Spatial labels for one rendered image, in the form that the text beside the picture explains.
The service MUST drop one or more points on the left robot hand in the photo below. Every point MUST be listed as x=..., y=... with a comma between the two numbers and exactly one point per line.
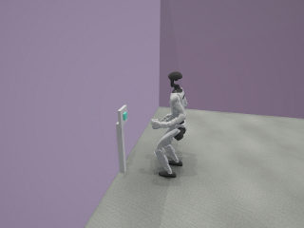
x=155, y=124

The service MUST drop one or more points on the robot left forearm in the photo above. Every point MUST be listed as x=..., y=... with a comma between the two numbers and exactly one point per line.
x=172, y=123

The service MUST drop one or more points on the right robot hand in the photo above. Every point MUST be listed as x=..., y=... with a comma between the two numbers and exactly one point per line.
x=169, y=116

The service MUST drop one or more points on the left robot upper arm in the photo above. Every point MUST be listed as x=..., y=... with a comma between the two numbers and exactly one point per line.
x=176, y=101

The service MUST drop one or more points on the humanoid robot torso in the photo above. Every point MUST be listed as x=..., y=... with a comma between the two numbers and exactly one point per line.
x=175, y=112

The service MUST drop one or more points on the right robot upper arm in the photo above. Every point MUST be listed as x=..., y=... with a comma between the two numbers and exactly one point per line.
x=185, y=102

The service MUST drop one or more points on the robot left thigh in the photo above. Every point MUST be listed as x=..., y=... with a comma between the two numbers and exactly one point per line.
x=168, y=138

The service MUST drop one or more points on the panel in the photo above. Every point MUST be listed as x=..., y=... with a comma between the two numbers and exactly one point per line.
x=120, y=138

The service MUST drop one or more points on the button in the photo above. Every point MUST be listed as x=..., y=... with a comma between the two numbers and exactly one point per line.
x=125, y=116

